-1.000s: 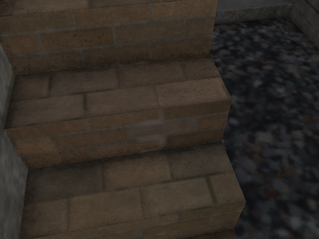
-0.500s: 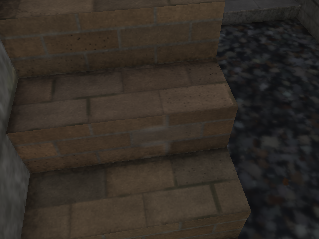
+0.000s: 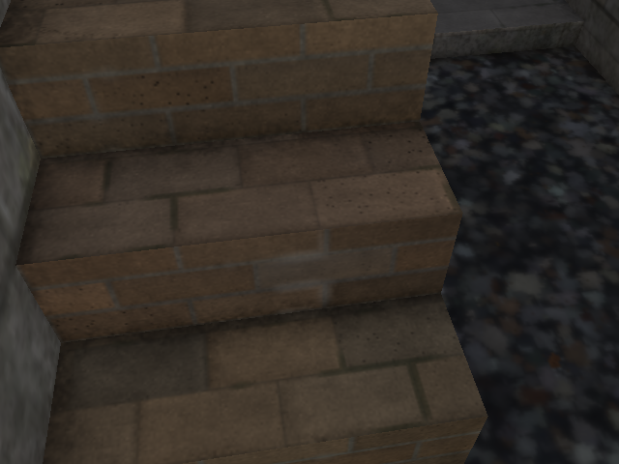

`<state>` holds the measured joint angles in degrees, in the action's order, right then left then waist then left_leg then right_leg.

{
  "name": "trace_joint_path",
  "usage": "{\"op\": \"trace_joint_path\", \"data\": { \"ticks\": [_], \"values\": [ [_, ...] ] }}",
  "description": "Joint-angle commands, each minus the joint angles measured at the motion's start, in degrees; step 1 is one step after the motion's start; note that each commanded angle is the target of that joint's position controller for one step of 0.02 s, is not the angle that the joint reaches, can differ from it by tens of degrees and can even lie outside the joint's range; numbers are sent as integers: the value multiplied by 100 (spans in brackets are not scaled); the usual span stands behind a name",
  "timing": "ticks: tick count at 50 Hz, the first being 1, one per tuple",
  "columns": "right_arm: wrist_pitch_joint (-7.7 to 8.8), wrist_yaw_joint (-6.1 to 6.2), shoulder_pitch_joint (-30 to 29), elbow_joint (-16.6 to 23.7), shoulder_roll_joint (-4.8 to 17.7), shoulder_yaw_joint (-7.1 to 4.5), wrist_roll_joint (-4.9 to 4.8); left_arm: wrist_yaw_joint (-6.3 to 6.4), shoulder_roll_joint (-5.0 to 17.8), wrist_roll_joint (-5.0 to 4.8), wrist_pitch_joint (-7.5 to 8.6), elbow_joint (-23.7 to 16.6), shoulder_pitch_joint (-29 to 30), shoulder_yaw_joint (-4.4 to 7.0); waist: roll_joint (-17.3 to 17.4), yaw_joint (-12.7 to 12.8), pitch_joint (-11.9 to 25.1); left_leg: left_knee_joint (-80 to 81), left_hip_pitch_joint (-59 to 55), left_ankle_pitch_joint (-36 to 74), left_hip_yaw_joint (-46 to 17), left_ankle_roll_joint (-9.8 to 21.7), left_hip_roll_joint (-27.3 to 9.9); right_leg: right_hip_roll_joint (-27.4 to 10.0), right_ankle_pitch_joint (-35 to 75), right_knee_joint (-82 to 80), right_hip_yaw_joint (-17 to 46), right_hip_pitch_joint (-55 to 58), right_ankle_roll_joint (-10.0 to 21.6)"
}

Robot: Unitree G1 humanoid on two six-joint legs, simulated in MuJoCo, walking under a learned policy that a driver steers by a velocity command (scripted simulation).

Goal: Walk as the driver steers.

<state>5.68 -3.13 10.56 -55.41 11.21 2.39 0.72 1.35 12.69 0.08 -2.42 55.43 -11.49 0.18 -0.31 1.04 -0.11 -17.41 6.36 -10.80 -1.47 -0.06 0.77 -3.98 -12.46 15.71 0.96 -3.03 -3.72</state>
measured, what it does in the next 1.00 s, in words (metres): stands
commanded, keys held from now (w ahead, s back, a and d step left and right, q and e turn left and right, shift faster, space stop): w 1.00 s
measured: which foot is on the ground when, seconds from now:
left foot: down 0.00-1.00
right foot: down 0.00-1.00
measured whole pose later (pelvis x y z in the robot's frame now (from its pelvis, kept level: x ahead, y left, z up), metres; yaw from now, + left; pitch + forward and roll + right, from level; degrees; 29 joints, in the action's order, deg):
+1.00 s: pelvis -0.01 +0.02 +0.00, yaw +0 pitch -1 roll +0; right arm 5.8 -2.9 8.1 -55.6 13.1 3.9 1.1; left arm 3.0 14.3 -0.3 -0.2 58.4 -10.5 -2.3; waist -0.9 0.8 -0.2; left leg -18.8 7.2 -10.8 -1.5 1.4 2.3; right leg -5.5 -11.2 14.4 1.6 -2.6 -5.6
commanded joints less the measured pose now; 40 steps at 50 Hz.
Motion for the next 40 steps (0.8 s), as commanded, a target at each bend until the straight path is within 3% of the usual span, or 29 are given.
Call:
{"op": "trace_joint_path", "data": {
  "ticks": [1, 17, 18, 20, 29, 30, 34, 36, 40],
  "values": [
    [73, 23, 26, 206, 495, -83, -4, 25, 591, 22, 43, -187, -65, 100, 10, 8, 73, 202, 77, 1342, -396, 91, -491, -281, 1304, -99, 274, 42, 99],
    [80, 6, 40, 150, 541, -31, 5, 41, 613, 4, 46, -98, -122, 47, 57, -19, -21, 258, 210, 921, -436, 133, -477, -264, 943, -143, 243, -41, 61],
    [92, 95, -116, 170, 683, -75, 0, 110, 504, 6, 104, -87, -83, -16, -202, 29, 109, 270, 140, 604, -472, 146, -471, -271, 974, -133, 235, 10, 92],
    [102, 129, -155, 180, 660, -69, -3, 146, 512, -2, 148, -76, -40, -44, -135, 0, 9, 315, 207, 479, -474, 141, -463, -285, 973, -131, 274, -42, 96],
    [106, 74, -160, 105, 670, -50, -13, 145, 615, -5, 165, -21, -62, -84, 50, -18, 15, 259, 94, 973, -455, 129, -458, -302, 1135, -145, 295, -45, 93],
    [104, 68, -217, 123, 650, -29, -7, 177, 623, -39, 193, -6, -74, -90, 124, -12, -1, 234, 63, 972, -500, 117, -471, -332, 1078, -195, 321, -100, 56],
    [104, 53, -253, 115, 716, -13, -4, 179, 647, -25, 221, 7, -17, -114, 58, -34, 47, 203, 13, 1083, -531, 119, -491, -332, 1081, -202, 303, -98, 25],
    [92, 60, -374, 207, 742, -7, 43, 210, 687, -81, 238, 32, -4, -106, 86, -26, 30, 195, 38, 836, -562, 53, -483, -331, 940, -242, 276, -143, -19],
    [89, 59, -353, 229, 764, 12, 32, 204, 690, -54, 260, 63, 41, -120, 24, -44, 56, 154, 27, 977, -583, 54, -485, -344, 1015, -247, 270, -135, -37]
  ]
}}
